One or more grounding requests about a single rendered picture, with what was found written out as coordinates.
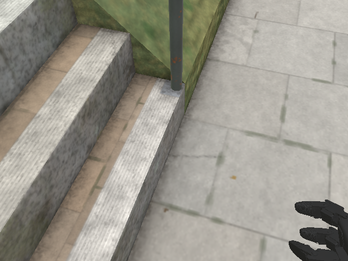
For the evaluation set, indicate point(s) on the right robot hand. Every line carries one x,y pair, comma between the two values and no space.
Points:
335,240

